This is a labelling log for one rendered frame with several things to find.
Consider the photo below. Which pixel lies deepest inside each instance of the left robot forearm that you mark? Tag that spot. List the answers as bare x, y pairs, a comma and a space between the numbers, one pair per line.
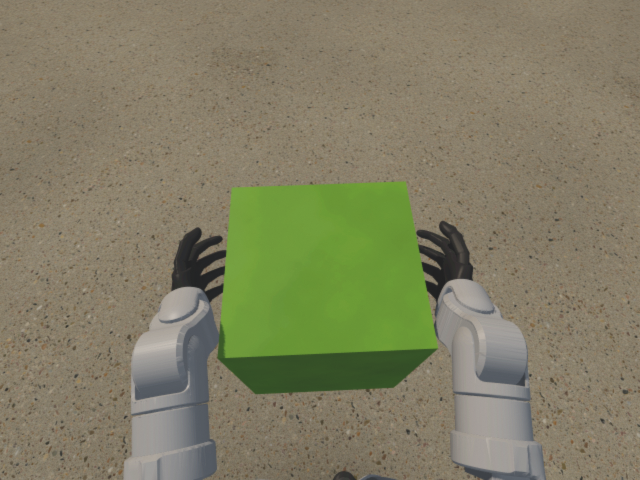
169, 377

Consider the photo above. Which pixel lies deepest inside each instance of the left robot hand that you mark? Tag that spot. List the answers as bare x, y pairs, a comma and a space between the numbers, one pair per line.
187, 269

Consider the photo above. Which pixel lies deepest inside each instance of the carton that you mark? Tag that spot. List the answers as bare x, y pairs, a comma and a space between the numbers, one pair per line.
324, 288

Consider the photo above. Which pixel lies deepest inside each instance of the right robot forearm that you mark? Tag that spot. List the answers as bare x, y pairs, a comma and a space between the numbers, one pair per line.
493, 436

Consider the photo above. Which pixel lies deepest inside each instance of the right robot hand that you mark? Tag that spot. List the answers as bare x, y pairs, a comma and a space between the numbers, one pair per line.
454, 264

